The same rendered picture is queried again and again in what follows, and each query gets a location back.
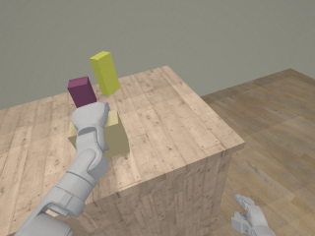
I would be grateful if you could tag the sponge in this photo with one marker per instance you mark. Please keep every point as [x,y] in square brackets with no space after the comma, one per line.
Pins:
[114,132]

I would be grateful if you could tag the table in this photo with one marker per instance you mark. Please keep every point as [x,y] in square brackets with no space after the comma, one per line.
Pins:
[170,183]

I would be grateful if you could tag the robot left hand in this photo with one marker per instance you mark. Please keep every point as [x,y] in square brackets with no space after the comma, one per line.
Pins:
[91,114]

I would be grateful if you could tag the robot right hand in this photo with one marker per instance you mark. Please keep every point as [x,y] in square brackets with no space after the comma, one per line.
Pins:
[243,223]

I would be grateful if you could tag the robot right forearm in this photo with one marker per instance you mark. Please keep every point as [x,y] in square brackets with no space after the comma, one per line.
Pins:
[261,230]

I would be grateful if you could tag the robot left upper arm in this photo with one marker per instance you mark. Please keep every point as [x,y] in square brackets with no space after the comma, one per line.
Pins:
[45,224]

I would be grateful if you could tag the robot left forearm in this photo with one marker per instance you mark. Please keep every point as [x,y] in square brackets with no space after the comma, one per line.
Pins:
[72,190]

